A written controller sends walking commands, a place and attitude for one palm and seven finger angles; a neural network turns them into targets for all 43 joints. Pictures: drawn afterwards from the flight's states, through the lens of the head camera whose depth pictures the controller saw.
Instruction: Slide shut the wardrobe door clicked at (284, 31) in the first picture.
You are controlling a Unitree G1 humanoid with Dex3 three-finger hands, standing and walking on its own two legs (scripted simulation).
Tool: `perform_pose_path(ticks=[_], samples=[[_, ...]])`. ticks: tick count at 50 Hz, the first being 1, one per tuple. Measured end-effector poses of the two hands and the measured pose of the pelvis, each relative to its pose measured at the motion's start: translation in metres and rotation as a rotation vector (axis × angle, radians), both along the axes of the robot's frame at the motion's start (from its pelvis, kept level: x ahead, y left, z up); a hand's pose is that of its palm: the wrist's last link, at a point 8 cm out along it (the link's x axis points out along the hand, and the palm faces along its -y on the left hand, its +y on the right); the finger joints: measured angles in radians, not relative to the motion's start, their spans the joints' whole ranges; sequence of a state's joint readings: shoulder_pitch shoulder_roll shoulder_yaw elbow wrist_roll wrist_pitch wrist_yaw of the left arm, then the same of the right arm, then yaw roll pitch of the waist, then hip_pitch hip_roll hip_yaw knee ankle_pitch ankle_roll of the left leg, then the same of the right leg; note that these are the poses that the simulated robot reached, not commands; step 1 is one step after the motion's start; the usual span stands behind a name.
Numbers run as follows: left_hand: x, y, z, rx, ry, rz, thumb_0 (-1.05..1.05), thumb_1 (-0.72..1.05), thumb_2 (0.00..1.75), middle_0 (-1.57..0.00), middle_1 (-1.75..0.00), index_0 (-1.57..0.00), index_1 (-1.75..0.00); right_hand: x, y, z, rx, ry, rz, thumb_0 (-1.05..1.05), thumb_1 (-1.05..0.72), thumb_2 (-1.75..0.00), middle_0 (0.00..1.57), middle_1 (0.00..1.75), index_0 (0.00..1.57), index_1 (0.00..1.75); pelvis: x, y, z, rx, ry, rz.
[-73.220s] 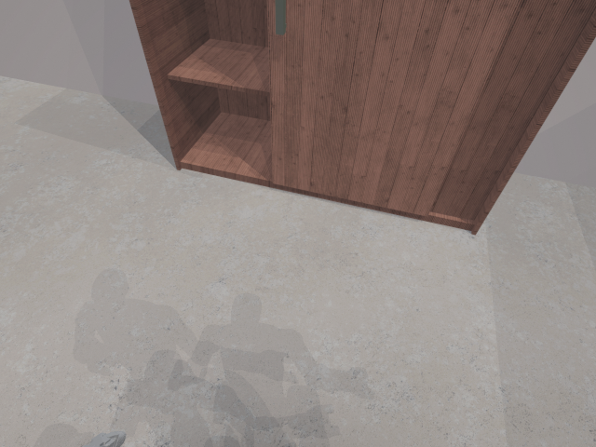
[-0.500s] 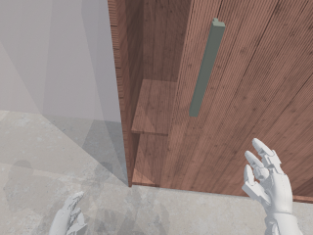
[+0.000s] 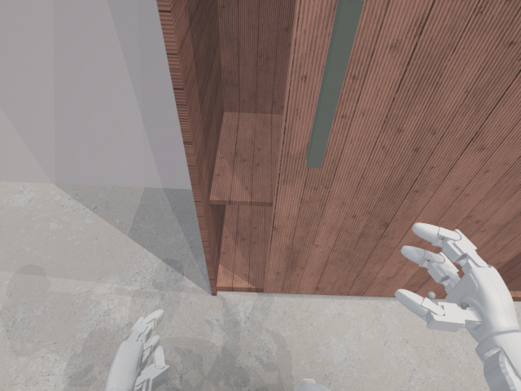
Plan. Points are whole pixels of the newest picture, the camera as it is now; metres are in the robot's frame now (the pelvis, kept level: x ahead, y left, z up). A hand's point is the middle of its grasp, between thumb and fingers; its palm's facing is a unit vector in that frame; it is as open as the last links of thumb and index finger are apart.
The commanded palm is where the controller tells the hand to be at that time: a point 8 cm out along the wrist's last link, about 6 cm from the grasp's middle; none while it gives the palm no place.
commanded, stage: raise the hand with hooked fingers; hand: right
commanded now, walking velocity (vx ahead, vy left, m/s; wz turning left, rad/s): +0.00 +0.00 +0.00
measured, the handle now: (326, 90) +0.54 -0.07 +0.20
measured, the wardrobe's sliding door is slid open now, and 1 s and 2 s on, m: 0.18 0.18 0.18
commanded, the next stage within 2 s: move the hooked fingers beside the handle in 1.34 s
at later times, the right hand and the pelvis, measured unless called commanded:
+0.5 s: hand out of the picture +0.27 -0.28 +0.18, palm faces +0.04 +0.99 -0.09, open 13.4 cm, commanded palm +0.24 -0.33 +0.18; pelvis +0.02 -0.03 +0.03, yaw -1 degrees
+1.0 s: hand out of the picture +0.29 -0.30 +0.22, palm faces +0.02 +0.99 -0.11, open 14.0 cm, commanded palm +0.25 -0.34 +0.23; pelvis +0.01 -0.02 +0.04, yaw -1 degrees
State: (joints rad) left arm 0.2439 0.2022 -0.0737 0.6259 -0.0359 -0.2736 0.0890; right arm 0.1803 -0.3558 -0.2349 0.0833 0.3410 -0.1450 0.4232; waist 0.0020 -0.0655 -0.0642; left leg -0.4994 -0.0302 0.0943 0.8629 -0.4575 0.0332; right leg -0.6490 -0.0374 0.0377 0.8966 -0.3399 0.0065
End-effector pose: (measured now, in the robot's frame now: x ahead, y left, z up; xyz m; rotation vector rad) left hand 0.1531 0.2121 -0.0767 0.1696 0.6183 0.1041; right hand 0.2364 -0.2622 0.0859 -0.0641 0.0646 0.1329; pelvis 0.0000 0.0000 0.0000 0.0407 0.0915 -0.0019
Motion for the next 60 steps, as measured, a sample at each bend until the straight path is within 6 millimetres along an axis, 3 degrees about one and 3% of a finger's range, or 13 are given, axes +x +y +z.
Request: perform_pose_path(ticks=[5,9,16,24,33,43,48,53,56,60], samples=[[-0.018,0.009,0.007,0.013,0.033,0.055,0.02,0.90,0.90,-0.20,-0.30,-0.21,-0.30,0.000,-0.026,0.022,0.024,-0.051,-0.145,0.01,-0.10,-0.55,0.26,0.82,0.26,0.81,0.011,-0.007,0.010,-0.011,-0.002,0.024],[-0.017,0.017,0.013,0.058,0.046,0.036,0.02,0.90,0.90,-0.20,-0.30,-0.20,-0.30,-0.004,-0.037,0.038,-0.004,-0.128,-0.167,0.01,-0.01,-0.51,0.26,0.88,0.26,0.87,0.014,-0.014,0.014,-0.006,-0.013,0.013],[0.008,0.015,0.034,0.106,-0.032,0.016,0.02,0.90,0.90,-0.20,-0.30,-0.20,-0.30,0.000,-0.044,0.042,-0.011,-0.083,-0.089,0.00,0.16,-0.44,0.27,0.98,0.28,0.98,0.015,-0.023,0.021,0.000,-0.039,0.001],[0.042,-0.013,0.057,0.071,-0.140,-0.045,0.02,0.90,0.90,-0.20,-0.30,-0.20,-0.30,0.007,-0.071,0.088,-0.022,-0.206,-0.158,0.00,0.34,-0.36,0.29,1.10,0.29,1.10,0.017,-0.028,0.029,-0.001,-0.080,-0.008],[0.051,-0.036,0.056,0.018,-0.127,-0.095,0.02,0.90,0.90,-0.20,-0.30,-0.20,-0.30,0.013,-0.083,0.104,-0.041,-0.131,-0.151,-0.01,0.47,-0.31,0.30,1.18,0.30,1.18,0.015,-0.029,0.035,-0.006,-0.104,-0.015],[0.035,-0.024,0.048,0.016,-0.060,-0.077,0.02,0.90,0.90,-0.20,-0.30,-0.20,-0.30,0.021,-0.095,0.155,-0.076,-0.235,-0.179,-0.01,0.49,-0.30,0.30,1.20,0.31,1.19,0.015,-0.022,0.041,-0.013,-0.130,-0.018],[0.027,-0.008,0.045,0.014,-0.037,-0.047,0.02,0.90,0.90,-0.20,-0.30,-0.20,-0.30,0.032,-0.096,0.149,-0.053,-0.141,-0.167,-0.01,0.50,-0.30,0.30,1.20,0.30,1.20,0.013,-0.017,0.042,-0.018,-0.121,-0.015],[0.023,0.008,0.045,0.024,-0.034,-0.021,0.02,0.90,0.90,-0.20,-0.30,-0.20,-0.30,0.033,-0.074,0.131,-0.048,-0.099,-0.126,-0.01,0.50,-0.30,0.30,1.20,0.30,1.20,0.014,-0.012,0.041,-0.020,-0.117,-0.005],[0.024,0.014,0.047,0.032,-0.045,-0.011,0.02,0.90,0.90,-0.20,-0.30,-0.20,-0.30,0.029,-0.064,0.134,-0.047,-0.157,-0.123,-0.01,0.50,-0.30,0.30,1.20,0.30,1.20,0.017,-0.009,0.042,-0.022,-0.124,0.000],[0.028,0.018,0.050,0.033,-0.061,-0.006,0.02,0.90,0.90,-0.20,-0.30,-0.20,-0.30,0.027,-0.065,0.147,-0.045,-0.228,-0.165,-0.01,0.50,-0.30,0.30,1.20,0.31,1.20,0.020,-0.003,0.042,-0.023,-0.135,-0.001]])
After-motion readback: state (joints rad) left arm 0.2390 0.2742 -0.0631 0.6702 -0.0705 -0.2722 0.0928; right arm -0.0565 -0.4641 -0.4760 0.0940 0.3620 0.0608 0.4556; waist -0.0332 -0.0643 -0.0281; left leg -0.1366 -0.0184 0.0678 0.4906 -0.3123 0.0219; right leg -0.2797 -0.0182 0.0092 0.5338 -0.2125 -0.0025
